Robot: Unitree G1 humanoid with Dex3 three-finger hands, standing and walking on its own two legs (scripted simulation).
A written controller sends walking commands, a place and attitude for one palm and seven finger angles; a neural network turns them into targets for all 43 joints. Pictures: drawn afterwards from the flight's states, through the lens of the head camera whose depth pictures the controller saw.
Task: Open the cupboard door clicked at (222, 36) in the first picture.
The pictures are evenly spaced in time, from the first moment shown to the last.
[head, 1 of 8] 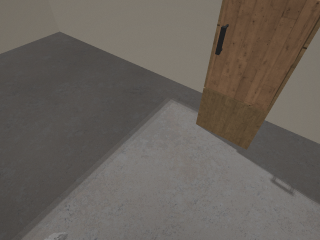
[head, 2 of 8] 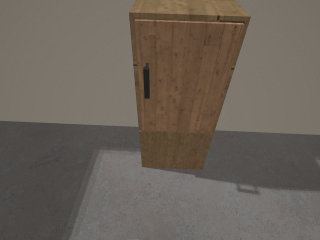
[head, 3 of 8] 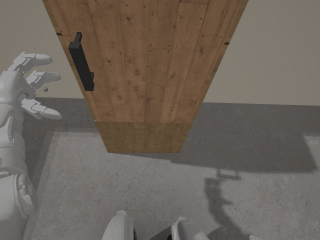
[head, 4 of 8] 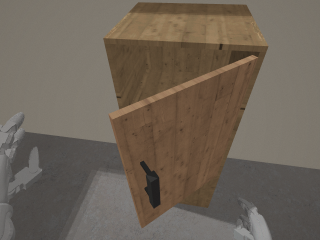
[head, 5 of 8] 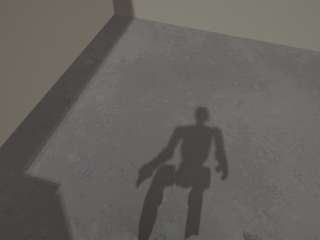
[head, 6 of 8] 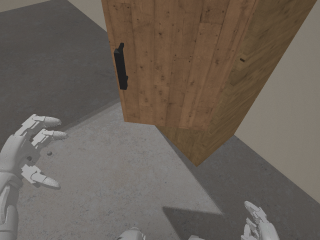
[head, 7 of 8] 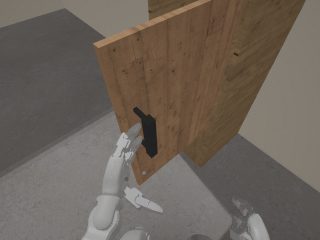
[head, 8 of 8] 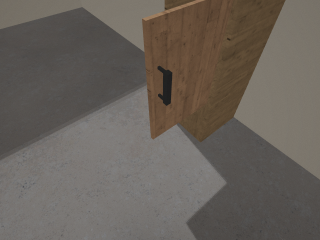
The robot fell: no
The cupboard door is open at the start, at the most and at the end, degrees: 0 91 90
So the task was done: yes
